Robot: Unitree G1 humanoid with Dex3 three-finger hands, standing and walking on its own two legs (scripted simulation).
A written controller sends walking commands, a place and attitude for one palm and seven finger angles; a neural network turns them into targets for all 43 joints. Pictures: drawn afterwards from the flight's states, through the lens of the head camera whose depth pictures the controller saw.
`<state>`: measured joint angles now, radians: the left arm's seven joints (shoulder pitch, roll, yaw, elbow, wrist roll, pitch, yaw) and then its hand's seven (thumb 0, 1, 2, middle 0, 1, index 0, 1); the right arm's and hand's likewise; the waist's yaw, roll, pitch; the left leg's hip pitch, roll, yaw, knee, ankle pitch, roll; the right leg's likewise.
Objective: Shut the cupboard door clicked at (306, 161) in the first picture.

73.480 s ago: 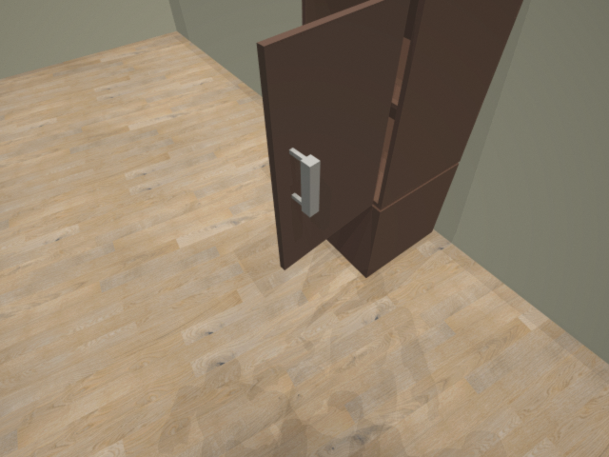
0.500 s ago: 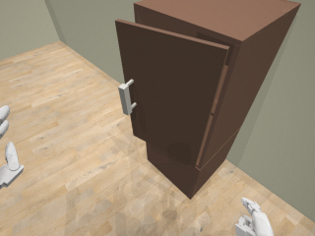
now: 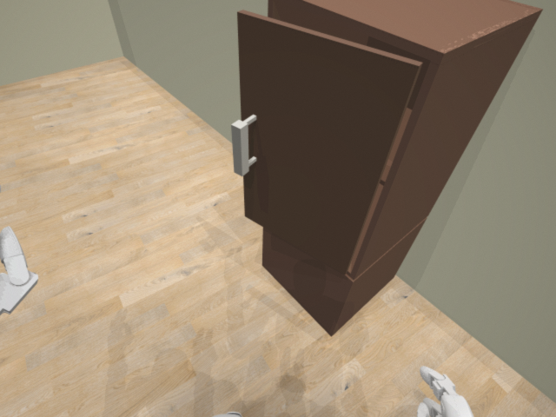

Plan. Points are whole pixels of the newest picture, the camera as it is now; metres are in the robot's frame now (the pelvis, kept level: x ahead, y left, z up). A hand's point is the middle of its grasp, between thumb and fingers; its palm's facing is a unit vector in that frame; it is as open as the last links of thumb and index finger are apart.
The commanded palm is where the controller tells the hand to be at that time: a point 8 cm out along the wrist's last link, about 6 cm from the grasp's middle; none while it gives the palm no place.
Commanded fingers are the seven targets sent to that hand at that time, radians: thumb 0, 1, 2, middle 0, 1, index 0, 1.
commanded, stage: step back with the hand held close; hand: left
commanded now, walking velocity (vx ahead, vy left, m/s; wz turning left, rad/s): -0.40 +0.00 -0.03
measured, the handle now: (246, 145) +0.71 +0.12 -0.01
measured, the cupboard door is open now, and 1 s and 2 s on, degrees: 14 14 14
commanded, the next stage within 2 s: stop stepping back and stand still in 0.52 s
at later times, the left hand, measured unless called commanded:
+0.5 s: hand out of the picture +0.11 +0.28 +0.19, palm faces +0.47 -0.80 -0.37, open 7.4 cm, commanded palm +0.05 +0.32 +0.19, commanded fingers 0.00 0.90 0.90 -0.20 -0.30 -0.20 -0.30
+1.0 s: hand out of the picture +0.00 +0.34 +0.21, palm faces +0.35 -0.86 -0.36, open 7.4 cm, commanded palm -0.06 +0.39 +0.19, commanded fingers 0.00 0.90 0.90 -0.20 -0.30 -0.20 -0.30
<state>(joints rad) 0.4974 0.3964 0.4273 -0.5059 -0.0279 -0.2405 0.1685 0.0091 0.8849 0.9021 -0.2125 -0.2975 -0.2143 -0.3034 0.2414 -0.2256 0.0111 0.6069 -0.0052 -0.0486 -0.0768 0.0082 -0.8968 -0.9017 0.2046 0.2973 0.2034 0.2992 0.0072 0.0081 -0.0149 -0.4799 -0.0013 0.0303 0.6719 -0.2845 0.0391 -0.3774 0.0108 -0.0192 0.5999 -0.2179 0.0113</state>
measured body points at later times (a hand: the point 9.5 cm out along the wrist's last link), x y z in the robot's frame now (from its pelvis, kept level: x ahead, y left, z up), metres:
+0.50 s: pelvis -0.07 +0.02 +0.00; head -0.09 +0.05 +0.45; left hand +0.08 +0.32 +0.21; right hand +0.11 -0.22 -0.06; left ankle +0.10 +0.09 -0.72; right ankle -0.08 -0.13 -0.72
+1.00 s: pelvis -0.21 +0.09 +0.02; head -0.22 +0.15 +0.46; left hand -0.02 +0.38 +0.22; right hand -0.08 -0.13 -0.05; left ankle -0.05 +0.13 -0.69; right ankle -0.27 +0.03 -0.69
